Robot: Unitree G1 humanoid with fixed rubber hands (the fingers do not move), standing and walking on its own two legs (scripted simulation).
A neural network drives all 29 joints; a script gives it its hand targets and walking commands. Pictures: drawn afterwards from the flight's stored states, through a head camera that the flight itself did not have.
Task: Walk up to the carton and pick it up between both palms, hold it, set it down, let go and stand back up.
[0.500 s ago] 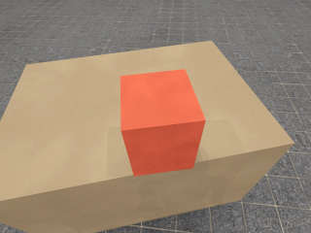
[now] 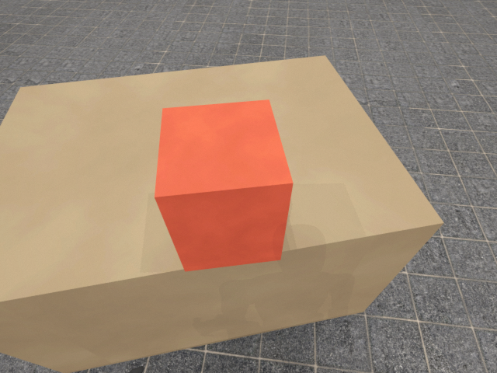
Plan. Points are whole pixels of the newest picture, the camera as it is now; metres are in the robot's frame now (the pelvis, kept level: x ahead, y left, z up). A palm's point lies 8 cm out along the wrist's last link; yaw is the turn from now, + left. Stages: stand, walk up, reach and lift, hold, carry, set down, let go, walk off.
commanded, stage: walk up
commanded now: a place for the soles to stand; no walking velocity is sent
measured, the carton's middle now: (225, 189) +0.44 +0.06 +0.01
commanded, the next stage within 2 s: reach and lift in 1.44 s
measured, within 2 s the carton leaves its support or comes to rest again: neither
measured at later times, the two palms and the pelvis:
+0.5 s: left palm out of the picture +0.03 +0.26 -0.14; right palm out of the picture +0.08 -0.25 -0.12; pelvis +0.00 -0.01 +0.00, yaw +9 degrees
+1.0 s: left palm out of the picture +0.00 +0.24 -0.14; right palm (398, 369) +0.14 -0.23 -0.12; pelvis +0.01 -0.01 +0.00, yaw +15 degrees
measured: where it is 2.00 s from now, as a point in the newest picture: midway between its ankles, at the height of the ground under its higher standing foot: outside the picture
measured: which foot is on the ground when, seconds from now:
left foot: down 0.00-1.00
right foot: down 0.00-1.00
